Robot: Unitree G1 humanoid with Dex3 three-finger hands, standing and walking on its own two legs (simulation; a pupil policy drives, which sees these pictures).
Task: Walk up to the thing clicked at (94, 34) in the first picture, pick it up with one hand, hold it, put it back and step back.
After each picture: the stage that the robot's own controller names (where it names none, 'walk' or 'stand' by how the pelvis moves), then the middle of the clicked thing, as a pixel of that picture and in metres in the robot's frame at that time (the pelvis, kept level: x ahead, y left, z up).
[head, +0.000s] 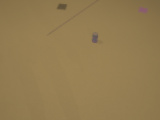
stand; (95, 37) +1.50 -0.16 -0.72
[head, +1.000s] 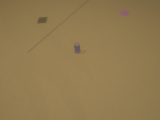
walk; (77, 48) +1.37 +0.17 -0.69
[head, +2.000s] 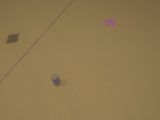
walk; (55, 80) +0.84 +0.33 -0.71
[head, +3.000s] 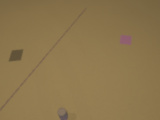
walk; (62, 114) +0.52 +0.23 -0.71
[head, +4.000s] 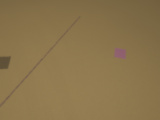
stand; out of the picture +0.38 +0.17 -0.70
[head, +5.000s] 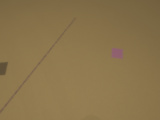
stand; out of the picture +0.36 +0.18 -0.72
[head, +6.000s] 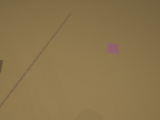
stand; out of the picture +0.35 +0.20 -0.72
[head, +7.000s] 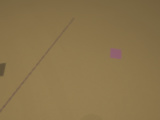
stand; out of the picture +0.35 +0.19 -0.73
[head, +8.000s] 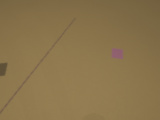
stand; out of the picture +0.35 +0.19 -0.73
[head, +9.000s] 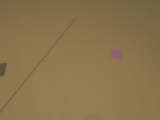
go down; out of the picture +0.35 +0.19 -0.73
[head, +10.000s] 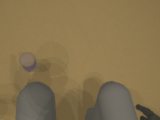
go down; (28, 62) +0.44 +0.20 -0.35
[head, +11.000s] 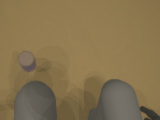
approach; (27, 62) +0.44 +0.21 -0.31
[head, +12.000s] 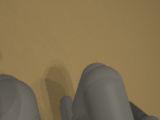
close in; out of the picture +0.43 +0.25 -0.22
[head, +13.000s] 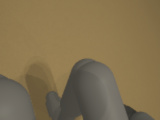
close; out of the picture +0.42 +0.26 -0.22
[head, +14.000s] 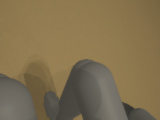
lift; out of the picture +0.39 +0.23 -0.23
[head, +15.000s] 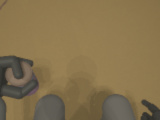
lift; (24, 80) +0.33 +0.19 -0.03
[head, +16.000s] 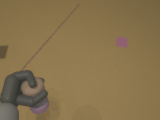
hold; (36, 96) +0.31 +0.16 +0.00
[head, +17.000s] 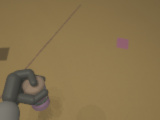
hold; (37, 94) +0.32 +0.16 -0.01
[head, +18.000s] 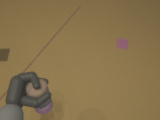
crouch; (40, 97) +0.31 +0.15 -0.01
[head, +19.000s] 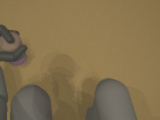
crouch; (13, 50) +0.45 +0.19 -0.10
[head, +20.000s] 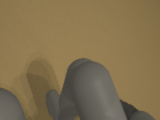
lower; out of the picture +0.44 +0.27 -0.23
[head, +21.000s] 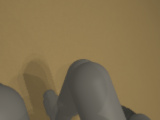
lower; out of the picture +0.43 +0.27 -0.24
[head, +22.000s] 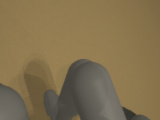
lower; out of the picture +0.44 +0.27 -0.24
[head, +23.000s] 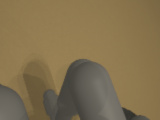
lower; out of the picture +0.44 +0.27 -0.24
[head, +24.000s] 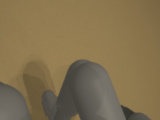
draw back; out of the picture +0.43 +0.25 -0.24
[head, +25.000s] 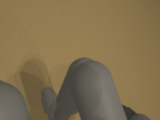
withdraw; out of the picture +0.42 +0.25 -0.24
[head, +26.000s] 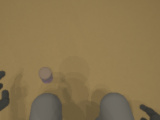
walk; (46, 75) +0.44 +0.18 -0.42
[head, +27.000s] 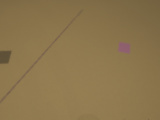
stand; out of the picture +0.37 +0.14 -0.66
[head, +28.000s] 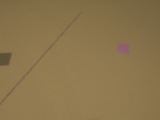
stand; out of the picture +0.38 +0.16 -0.67
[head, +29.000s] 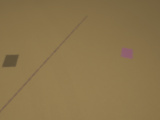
stand; out of the picture +0.39 +0.14 -0.70
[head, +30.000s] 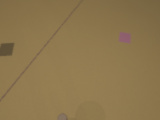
walk; out of the picture +0.40 +0.13 -0.71
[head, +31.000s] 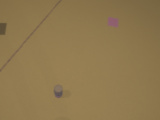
walk; (58, 91) +0.59 +0.12 -0.71
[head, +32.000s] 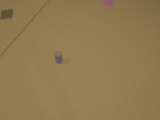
walk; (58, 57) +0.93 +0.23 -0.69
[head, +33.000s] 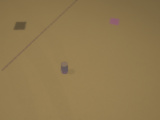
stand; (64, 68) +0.99 +0.16 -0.71
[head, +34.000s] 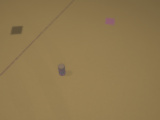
stand; (61, 69) +0.99 +0.19 -0.73
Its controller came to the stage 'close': yes
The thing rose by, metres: 0.70
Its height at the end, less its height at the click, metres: +0.00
